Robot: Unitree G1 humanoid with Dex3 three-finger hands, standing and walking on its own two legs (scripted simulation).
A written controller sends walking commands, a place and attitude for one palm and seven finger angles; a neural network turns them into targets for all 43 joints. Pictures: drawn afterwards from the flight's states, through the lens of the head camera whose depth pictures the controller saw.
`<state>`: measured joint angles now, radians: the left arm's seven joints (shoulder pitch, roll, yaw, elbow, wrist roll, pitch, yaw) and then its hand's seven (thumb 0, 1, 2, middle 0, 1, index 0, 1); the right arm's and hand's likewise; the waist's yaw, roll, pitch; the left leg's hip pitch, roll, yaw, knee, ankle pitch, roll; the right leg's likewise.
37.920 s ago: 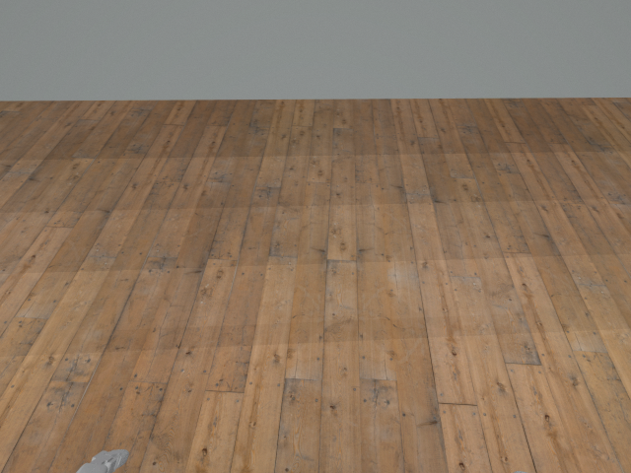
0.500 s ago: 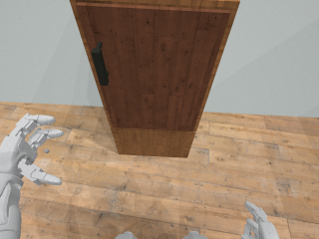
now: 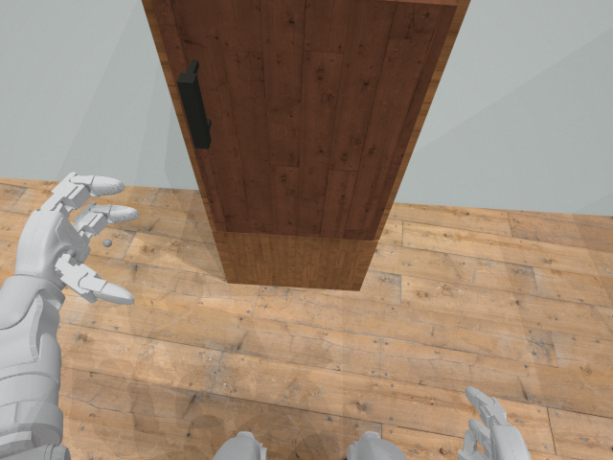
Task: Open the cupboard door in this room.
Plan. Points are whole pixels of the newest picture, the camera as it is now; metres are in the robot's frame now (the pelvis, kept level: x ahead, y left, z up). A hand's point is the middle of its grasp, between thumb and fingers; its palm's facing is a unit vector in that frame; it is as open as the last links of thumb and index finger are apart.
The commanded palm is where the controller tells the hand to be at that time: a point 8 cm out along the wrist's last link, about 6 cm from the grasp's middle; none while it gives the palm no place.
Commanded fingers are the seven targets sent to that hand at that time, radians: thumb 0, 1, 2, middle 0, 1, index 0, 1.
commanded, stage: move the hooked fingers beside the handle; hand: left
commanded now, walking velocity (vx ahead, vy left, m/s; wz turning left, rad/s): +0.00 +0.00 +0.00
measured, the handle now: (198, 105) +0.63 +0.21 +0.06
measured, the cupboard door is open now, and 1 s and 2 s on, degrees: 0 0 0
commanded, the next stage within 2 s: none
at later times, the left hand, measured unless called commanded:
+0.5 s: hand (131, 189) +0.43 +0.26 +0.07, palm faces -0.03 -1.00 -0.01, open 14.0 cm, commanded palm +0.42 +0.31 +0.07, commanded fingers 0.00 -0.50 0.30 -0.30 -1.20 -0.30 -1.20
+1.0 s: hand (147, 145) +0.52 +0.26 +0.07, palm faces -0.03 -1.00 -0.01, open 13.9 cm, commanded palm +0.51 +0.31 +0.07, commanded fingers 0.00 -0.50 0.30 -0.30 -1.20 -0.30 -1.20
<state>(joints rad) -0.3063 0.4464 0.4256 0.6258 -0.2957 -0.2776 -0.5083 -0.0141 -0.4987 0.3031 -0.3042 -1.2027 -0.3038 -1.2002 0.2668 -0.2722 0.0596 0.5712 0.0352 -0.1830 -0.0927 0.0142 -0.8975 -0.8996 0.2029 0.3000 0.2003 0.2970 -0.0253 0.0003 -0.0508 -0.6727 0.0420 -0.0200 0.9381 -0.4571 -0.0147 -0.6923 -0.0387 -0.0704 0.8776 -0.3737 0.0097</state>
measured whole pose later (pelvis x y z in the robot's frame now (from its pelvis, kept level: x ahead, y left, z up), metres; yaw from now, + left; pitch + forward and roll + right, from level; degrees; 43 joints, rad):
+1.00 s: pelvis +0.00 +0.01 -0.02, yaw -3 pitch +22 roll -3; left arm -0.97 0.78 0.53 1.25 -0.09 -0.32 -0.50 -0.01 -0.50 0.30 -0.30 -1.20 -0.30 -1.20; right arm 0.39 -0.29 0.07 0.60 0.00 0.04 -0.05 0.01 -0.90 -0.90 0.20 0.30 0.20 0.30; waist -0.19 0.00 -0.06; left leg -0.96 0.07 -0.01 1.05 -0.49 0.00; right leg -0.96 -0.01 -0.06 0.94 -0.36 0.02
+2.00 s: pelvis +0.02 +0.01 -0.02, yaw -4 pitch +25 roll -5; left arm -1.05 0.85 0.55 1.28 -0.04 -0.29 -0.45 -0.01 -0.50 0.30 -0.30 -1.20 -0.30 -1.20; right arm 0.39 -0.28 0.08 0.54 -0.01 0.12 -0.01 0.00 -0.90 -0.90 0.20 0.30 0.20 0.30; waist -0.23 0.01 -0.06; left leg -0.99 0.09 -0.03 1.06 -0.52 0.00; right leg -0.97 0.01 -0.07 0.91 -0.37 0.03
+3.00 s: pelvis +0.02 +0.02 -0.02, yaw -4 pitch +26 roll -5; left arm -1.06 0.73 0.49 1.22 -0.04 -0.28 -0.36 -0.01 -0.50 0.30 -0.30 -1.20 -0.31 -1.20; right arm 0.43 -0.26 0.08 0.57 -0.03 0.11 0.01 0.00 -0.90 -0.90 0.20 0.30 0.20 0.30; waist -0.24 0.03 -0.08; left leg -1.01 0.08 -0.03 1.07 -0.52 0.00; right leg -1.00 0.01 -0.06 0.92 -0.37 0.03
